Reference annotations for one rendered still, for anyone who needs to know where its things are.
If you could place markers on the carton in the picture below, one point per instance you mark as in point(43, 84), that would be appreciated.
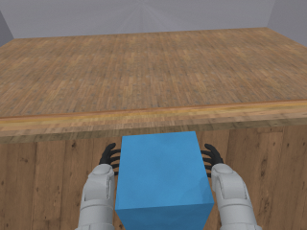
point(162, 182)

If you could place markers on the right robot forearm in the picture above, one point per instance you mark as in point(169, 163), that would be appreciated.
point(234, 204)

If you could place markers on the left robot hand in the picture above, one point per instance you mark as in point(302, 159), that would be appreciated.
point(107, 159)

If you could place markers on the right robot hand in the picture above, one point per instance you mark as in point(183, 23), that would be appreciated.
point(215, 158)

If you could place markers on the left robot forearm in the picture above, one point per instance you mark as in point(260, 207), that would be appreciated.
point(97, 204)

